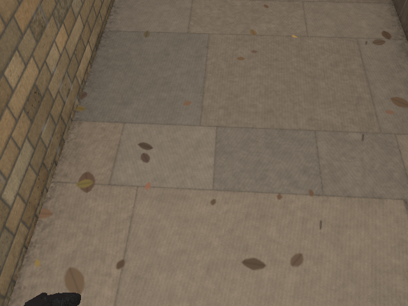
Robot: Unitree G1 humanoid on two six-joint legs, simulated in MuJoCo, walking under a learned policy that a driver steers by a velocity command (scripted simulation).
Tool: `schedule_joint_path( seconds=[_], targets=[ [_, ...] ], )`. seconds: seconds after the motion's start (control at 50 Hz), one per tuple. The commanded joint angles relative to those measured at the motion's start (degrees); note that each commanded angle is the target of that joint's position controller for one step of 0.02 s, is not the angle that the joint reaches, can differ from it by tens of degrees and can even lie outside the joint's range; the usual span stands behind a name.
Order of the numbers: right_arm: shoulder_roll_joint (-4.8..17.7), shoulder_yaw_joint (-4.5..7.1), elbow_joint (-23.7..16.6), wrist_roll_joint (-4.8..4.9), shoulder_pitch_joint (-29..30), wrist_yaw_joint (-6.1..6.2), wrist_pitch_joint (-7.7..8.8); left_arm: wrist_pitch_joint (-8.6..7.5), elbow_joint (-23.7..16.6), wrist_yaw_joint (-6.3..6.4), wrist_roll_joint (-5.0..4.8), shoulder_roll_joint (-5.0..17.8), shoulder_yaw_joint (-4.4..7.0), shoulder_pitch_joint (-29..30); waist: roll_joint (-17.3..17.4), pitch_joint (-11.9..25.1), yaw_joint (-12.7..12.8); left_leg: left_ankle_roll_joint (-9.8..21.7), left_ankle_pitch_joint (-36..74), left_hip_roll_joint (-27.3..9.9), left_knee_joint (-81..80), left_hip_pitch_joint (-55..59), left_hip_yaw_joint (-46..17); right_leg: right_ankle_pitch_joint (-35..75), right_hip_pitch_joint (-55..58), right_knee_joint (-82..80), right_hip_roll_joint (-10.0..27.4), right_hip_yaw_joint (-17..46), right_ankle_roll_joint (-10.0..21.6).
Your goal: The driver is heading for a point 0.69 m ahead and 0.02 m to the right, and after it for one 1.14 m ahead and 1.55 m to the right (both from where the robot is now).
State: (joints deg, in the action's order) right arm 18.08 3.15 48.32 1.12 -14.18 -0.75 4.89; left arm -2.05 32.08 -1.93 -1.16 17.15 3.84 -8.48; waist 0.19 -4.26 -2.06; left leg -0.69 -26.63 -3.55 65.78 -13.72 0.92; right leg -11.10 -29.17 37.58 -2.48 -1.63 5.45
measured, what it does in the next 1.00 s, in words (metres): walks ahead, turning right: left foot, then right foot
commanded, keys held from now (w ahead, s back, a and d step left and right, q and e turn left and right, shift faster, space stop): w+e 0.24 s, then w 0.58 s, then e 0.18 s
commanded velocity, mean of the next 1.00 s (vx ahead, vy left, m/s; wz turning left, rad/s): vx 0.47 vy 0.00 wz -0.32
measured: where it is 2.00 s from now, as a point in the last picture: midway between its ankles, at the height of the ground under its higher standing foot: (234, 237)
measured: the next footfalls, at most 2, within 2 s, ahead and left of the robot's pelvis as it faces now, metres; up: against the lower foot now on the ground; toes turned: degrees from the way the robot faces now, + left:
left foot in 0.40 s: +0.41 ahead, +0.12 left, +0.00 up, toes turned -14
right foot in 0.92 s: +0.65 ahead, -0.19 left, +0.00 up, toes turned -16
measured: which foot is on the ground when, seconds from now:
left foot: up 0.00-0.38, down 0.40-0.92, up 0.94-1.00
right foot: down 0.00-0.40, up 0.42-0.90, down 0.92-1.00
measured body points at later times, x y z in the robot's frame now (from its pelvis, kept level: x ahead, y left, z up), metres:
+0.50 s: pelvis +0.29 +0.04 +0.01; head +0.31 +0.05 +0.46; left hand +0.43 +0.29 -0.10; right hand +0.39 -0.25 -0.08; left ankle +0.37 +0.12 -0.72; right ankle +0.14 -0.07 -0.63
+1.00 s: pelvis +0.54 -0.06 +0.01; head +0.58 -0.08 +0.46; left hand +0.82 +0.10 -0.06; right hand +0.48 -0.34 -0.12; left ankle +0.41 +0.11 -0.63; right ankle +0.61 -0.18 -0.72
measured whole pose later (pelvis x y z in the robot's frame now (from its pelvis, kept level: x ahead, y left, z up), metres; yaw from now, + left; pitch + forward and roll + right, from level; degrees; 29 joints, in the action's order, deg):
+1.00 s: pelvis +0.54 -0.06 +0.01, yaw -17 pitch +3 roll +0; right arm 17.2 1.6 48.3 -0.1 -19.4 -0.1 3.5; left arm -4.1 35.5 -1.9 0.1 15.1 2.1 -3.2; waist 0.4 -2.8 -3.4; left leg -1.8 -30.1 0.4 61.7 -15.2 -1.8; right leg -6.3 -27.2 30.4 -2.4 -0.2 3.1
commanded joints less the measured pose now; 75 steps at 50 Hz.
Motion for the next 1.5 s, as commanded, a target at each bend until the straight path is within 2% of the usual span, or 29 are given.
schedule_joint_path(
  seconds=[0.02, 0.1, 0.22, 0.32, 0.38, 0.4, 0.42, 0.44, 0.48, 0.52, 0.54, 0.7, 0.84, 0.9, 0.92, 0.94, 0.96, 0.98, 1.0, 1.04, 1.1, 1.22, 1.34, 1.36, 1.38, 1.4, 1.42, 1.44, 1.5],
  targets=[
    [6.56, 0.62, -8.39, -0.15, 5.75, -0.13, 3.48, -1.48, -1.65, 0.48, 0.22, 8.77, 2.85, -10.41, -1.02, 12.49, 4.95, 1.66, 5.98, -1.97, 6.94, -30.46, -5.95, 3.11, 34.27, -20.13, 16.26, 30.95, 12.61],
    [5.48, 0.93, -7.61, -1.6, 3.32, -0.1, 1.04, -1.84, -2.02, 1.42, 0.83, 7.08, 1.9, -5.43, -2.18, 8.39, 0.28, -0.85, 9.81, -3.07, -3.45, -21.27, -4.8, 13.94, 18.03, -23.66, 12.35, 22.14, 12.07],
    [1.94, -0.59, -10.71, -1.64, 15.35, -0.41, 0.62, -1.34, 1.03, 2.93, 0.14, 8.92, 2.58, -9.35, -4.1, 4.4, 4.34, -3.23, 28.78, 1.51, -27.32, -16.48, -3.51, 6.27, 11.47, -23.17, 7.65, 16.37, 8.42],
    [4.69, 0.59, -11.83, -0.86, 16.41, -1.31, 1.51, -1.25, 3.89, 2.72, -0.09, 7.4, 2.25, -12.56, -6.53, 4.44, 5.17, -0.94, 27.4, 2.04, -34.2, -12.85, -4.71, 0.61, 17.33, -17.65, 11.2, 21.71, 6.61],
    [6.18, 2.05, -10.03, -1.37, 7.9, -1.09, 1.98, -0.7, 4.14, 2.57, 0.44, 5.44, 1.69, -12.14, -7.86, 6.69, 0.95, 2.68, 21.32, 3.15, -37.41, -1.84, -1.97, 8.2, 18.35, -8.65, 8.59, 21.3, 3.82],
    [8.8, 2.84, -9.29, -2.17, 0.16, -0.83, 2.35, -0.76, 3.37, 2.5, 0.88, 2.54, 0.59, -12.33, -2.97, 13.11, -2.28, 6.1, 20.89, -4.46, -37.49, 10.08, -9.98, 5.41, 13.76, 5.93, 5.19, 17.45, 1.38],
    [14.89, 4.49, -7.31, -2.85, -6.59, -0.82, 1.84, -1.41, 2.96, 2.65, -0.54, -0.38, -0.36, -20.54, 16.17, 20.22, -0.23, 16.57, 10.0, -16.78, -43.79, 28.7, -36.49, -13.01, -5.45, 27.13, -3.18, 9.94, -3.67],
    [10.68, 3.74, -6.53, -0.8, -8.39, -1.43, 1.71, -1.81, 3.7, 2.96, -1.14, 3.87, 0.2, -20.11, 15.67, 19.04, -1.75, 18.58, -6.4, -19.72, -50.04, 30.39, -50.11, -21.06, -15.57, 36.33, -2.05, 12.87, -4.42],
    [5.75, 2.13, -7.74, -1.19, -3.0, -0.97, 1.11, -1.83, 2.05, 3.13, -0.44, 6.98, 0.91, -8.34, 4.1, 8.42, -2.39, 14.17, -1.53, -15.33, -50.41, 18.27, -34.8, -12.17, -17.05, 38.07, 2.91, 11.12, -3.78],
    [3.26, 1.12, -7.59, -1.95, -0.14, -0.8, 0.98, -2.16, 1.1, 2.8, 1.02, 5.26, 0.89, -5.43, 4.03, 4.64, 0.28, 12.87, 10.24, -10.47, -52.36, 9.35, -24.81, -6.66, -13.08, 30.89, 6.52, 9.4, -3.51],
    [2.75, 0.83, -7.41, -1.99, -0.09, -0.87, 1.05, -1.95, 1.66, 2.64, 0.54, 4.51, 0.88, -6.48, 5.65, 4.95, 0.91, 12.61, 13.85, -8.88, -53.63, 7.93, -21.91, -5.1, -10.46, 28.99, 6.95, 8.62, -3.71],
    [6.28, 1.1, -3.23, -0.25, -6.17, 0.0, 0.33, -2.28, -0.15, 1.6, 0.85, 0.05, -0.78, 3.58, 4.43, 3.38, -1.85, 12.43, 30.48, -7.3, -56.45, 9.33, -9.74, 9.31, -10.66, 5.67, 7.4, 3.89, -5.87],
    [8.0, 1.23, -0.26, -0.07, -10.45, 0.66, -1.43, -3.51, -2.66, -0.81, 0.01, 0.66, -0.79, 12.52, 4.9, 0.57, -3.3, 10.28, 37.14, -9.88, -52.2, 15.22, -7.59, 10.34, -6.35, -7.26, 4.29, 1.56, -3.61],
    [8.62, 1.47, -0.99, -0.2, -7.79, 1.48, -1.95, -3.67, 1.42, -0.75, 1.39, 4.75, 1.26, -0.73, 5.22, 9.69, 4.5, 5.96, 61.36, -6.01, -35.27, 14.93, -1.82, 15.26, 13.94, -12.41, -0.21, -1.39, 0.59],
    [7.37, 0.95, -2.56, -1.35, -7.19, 1.87, -1.53, -3.49, 3.04, -0.08, 1.88, 8.06, 2.19, -8.31, 2.37, 15.82, 7.35, 3.3, 51.33, -3.53, -22.86, 5.36, 0.22, 30.27, 29.34, -9.45, 5.88, 5.03, 3.46],
    [1.34, -1.06, -4.2, -3.65, -13.71, 1.34, -0.54, -2.87, 3.04, 0.5, 2.51, 13.26, 2.72, -11.35, -13.65, 23.96, 4.01, -1.0, 5.26, 4.88, 0.13, -16.6, 1.82, 52.51, 51.56, -4.84, 22.05, 26.41, 13.38],
    [4.05, -1.08, -2.67, -2.44, -15.96, 0.56, 0.21, -2.27, 3.26, 0.38, 1.41, 9.96, 2.15, -13.35, -14.17, 33.23, 5.68, -1.92, -11.32, 6.2, 10.1, -22.38, -5.78, 48.25, 55.45, -9.09, 26.28, 37.82, 18.69],
    [7.78, 0.14, -4.06, -0.71, -10.09, 0.37, 0.32, -1.68, 2.45, 0.51, 1.13, 8.06, 1.69, -9.68, -8.62, 26.28, 6.32, -1.87, -7.57, 3.02, 11.84, -25.03, -6.99, 44.48, 48.36, -10.85, 22.25, 30.95, 15.9],
    [7.17, -0.01, -6.03, -0.38, -4.32, 0.74, 0.07, -1.38, 1.95, 0.79, 0.75, 6.83, 1.38, -5.49, -4.75, 18.7, 5.38, -2.0, -3.84, 1.28, 9.85, -27.0, -5.46, 43.34, 40.25, -12.0, 19.11, 25.06, 13.57],
    [6.86, 0.47, -7.13, -1.57, -2.28, 1.79, -1.44, -0.96, 1.43, 1.06, 1.0, 6.71, 1.32, -1.48, -1.12, 12.3, 1.84, -2.76, 1.0, -0.72, 3.94, -22.07, -5.5, 39.59, 24.6, -16.3, 15.67, 20.68, 11.52],
    [4.24, 0.16, -7.23, -1.79, -4.43, 2.66, -3.43, -0.6, 1.41, 1.15, 1.78, 7.73, 1.88, 1.14, -4.63, 11.34, -1.33, -3.92, 2.98, 0.73, -4.14, -14.73, -4.18, 37.11, 12.87, -18.95, 12.88, 17.17, 11.41],
    [3.29, -0.16, -10.04, -1.87, 4.04, 2.4, -4.96, 1.97, 2.48, 3.16, 0.59, 9.28, 2.61, -0.06, -5.73, 11.82, 0.66, -4.18, 12.78, 3.37, -17.74, -10.97, -5.67, 14.78, 8.82, -19.25, 9.94, 19.31, 8.61],
    [4.31, 0.81, -9.97, -1.35, 3.79, 1.67, -2.84, 3.88, 2.64, 4.26, -0.54, 8.03, 2.41, -0.59, -8.66, 10.44, -0.64, -2.32, 14.64, 5.15, -38.89, -2.84, -5.97, 11.16, 13.42, -12.63, 7.42, 26.64, 4.7],
    [6.05, 1.47, -9.38, -1.74, 1.77, 1.74, -2.47, 4.15, 2.76, 4.42, -0.77, 6.47, 2.02, -1.65, -6.97, 10.68, -0.93, -0.73, 20.29, 1.23, -44.5, 2.3, -7.59, 6.03, 11.48, -8.6, 4.77, 25.15, 1.99],
    [9.83, 2.13, -9.84, -2.61, 2.23, 2.24, -2.91, 4.29, 3.12, 4.46, 0.23, 2.32, 0.95, -6.0, 5.29, 12.27, 2.26, 3.83, 30.86, -12.11, -45.59, 8.61, -18.36, -12.48, 5.68, 5.06, -1.86, 16.84, -1.94],
    [11.63, 2.75, -9.99, -4.7, 3.56, 2.02, -3.41, 3.77, 0.99, 4.63, -0.14, 5.12, 1.87, -5.91, 19.12, 9.55, 3.02, 13.57, 38.79, -20.51, -48.51, 6.4, -32.22, -26.63, -4.85, 13.62, -7.0, 10.98, -4.53],
    [8.58, 2.05, -11.32, -4.07, 5.79, 2.07, -3.18, 3.62, 2.52, 4.69, 0.76, 10.31, 3.27, -7.23, 12.84, 9.43, 2.88, 15.78, 38.71, -20.84, -48.21, 5.85, -30.37, -24.05, -5.16, 23.75, -3.08, 12.45, -6.7],
    [5.76, 1.39, -11.85, -3.4, 7.91, 2.33, -3.21, 4.14, 3.78, 4.71, 0.17, 11.36, 4.03, -7.21, 8.79, 8.75, 3.39, 13.7, 37.57, -17.27, -46.78, 5.25, -23.67, -20.12, -5.74, 27.93, -2.44, 11.8, -7.82],
    [4.09, 0.89, -11.63, -1.91, 8.81, 3.31, -3.89, 6.14, 4.65, 5.11, 0.29, 6.76, 3.11, -6.27, 6.75, 6.68, 3.23, 11.2, 35.01, -11.52, -46.93, 4.07, -12.75, -13.49, -5.72, 32.32, -1.15, 8.86, -10.45]
  ],
)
